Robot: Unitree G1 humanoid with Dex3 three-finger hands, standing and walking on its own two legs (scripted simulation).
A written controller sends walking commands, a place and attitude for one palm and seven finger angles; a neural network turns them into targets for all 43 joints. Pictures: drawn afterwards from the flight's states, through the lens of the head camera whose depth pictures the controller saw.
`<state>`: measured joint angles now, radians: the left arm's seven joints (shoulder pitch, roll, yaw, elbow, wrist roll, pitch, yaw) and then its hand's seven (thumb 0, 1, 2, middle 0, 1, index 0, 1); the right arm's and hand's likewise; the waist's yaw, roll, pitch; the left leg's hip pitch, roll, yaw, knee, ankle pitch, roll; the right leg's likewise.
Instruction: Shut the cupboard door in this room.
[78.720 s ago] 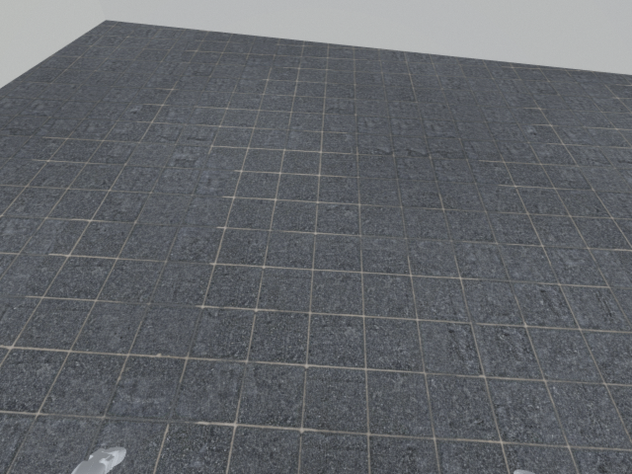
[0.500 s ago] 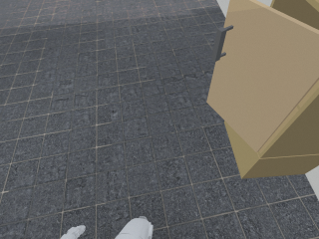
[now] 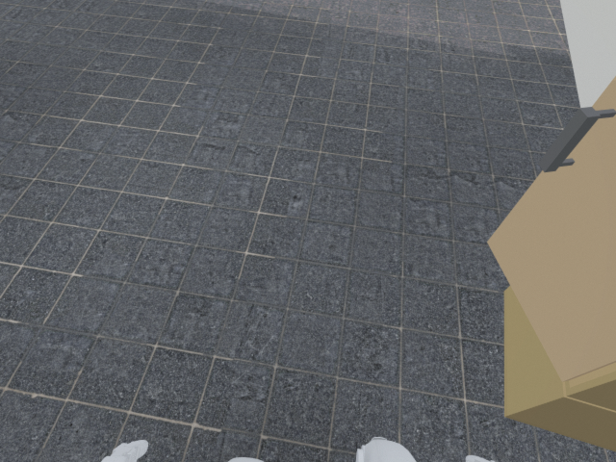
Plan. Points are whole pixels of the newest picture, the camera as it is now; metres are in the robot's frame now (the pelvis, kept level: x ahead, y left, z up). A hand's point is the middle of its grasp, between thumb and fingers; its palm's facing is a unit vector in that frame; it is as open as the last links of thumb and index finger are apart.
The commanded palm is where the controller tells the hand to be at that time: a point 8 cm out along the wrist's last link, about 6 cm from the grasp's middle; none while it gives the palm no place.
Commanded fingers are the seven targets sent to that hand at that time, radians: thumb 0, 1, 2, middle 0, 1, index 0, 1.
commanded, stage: walk to a spot facing it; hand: left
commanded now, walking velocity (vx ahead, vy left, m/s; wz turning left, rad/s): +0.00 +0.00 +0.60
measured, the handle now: (576, 140) +0.67 -0.47 +0.00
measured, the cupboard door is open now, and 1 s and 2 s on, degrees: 27 27 27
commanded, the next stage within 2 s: turn to face it in 1.46 s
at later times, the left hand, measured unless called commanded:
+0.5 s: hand out of the picture +0.00 +0.19 -0.18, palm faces +0.36 -0.91 -0.21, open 7.4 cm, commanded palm none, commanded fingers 0.00 0.90 0.90 -0.20 -0.30 -0.20 -0.30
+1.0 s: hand (154, 410) +0.19 +0.24 -0.14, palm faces +0.51 -0.82 -0.27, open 7.4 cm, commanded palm none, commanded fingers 0.00 0.90 0.90 -0.20 -0.30 -0.20 -0.30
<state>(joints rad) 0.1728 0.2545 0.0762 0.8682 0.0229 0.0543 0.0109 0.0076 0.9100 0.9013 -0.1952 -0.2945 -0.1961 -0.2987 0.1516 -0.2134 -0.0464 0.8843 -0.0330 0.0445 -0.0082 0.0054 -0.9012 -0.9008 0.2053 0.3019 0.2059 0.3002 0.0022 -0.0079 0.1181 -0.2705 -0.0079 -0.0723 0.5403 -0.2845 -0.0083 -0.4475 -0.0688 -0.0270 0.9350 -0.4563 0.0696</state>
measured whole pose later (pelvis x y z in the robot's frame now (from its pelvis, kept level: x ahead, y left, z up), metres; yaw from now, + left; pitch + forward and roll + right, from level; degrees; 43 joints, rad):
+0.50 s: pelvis +0.03 -0.02 -0.01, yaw +20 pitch +1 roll +0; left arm 0.27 0.22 0.07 0.88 0.03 0.01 0.01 0.00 0.90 0.90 -0.20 -0.30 -0.20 -0.30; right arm 0.18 -0.22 -0.06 0.90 -0.02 0.05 0.03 0.01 -0.91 -0.90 0.20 0.30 0.20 0.30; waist 0.01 -0.05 0.09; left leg -0.29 0.02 0.08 0.62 -0.39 -0.01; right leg -0.24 -0.18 -0.29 0.66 -0.41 0.03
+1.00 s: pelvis +0.19 +0.01 -0.01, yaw +34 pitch +0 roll +1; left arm 0.15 0.20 0.05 0.85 0.03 -0.05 -0.02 0.00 0.91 0.90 -0.20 -0.29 -0.20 -0.30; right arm 0.33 -0.23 -0.07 1.02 -0.02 0.01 0.01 0.01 -0.90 -0.90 0.20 0.30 0.20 0.30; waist -0.03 0.04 0.08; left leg -0.32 -0.03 -0.07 1.11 -0.48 0.03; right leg -0.37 -0.07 -0.13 0.64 -0.28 -0.03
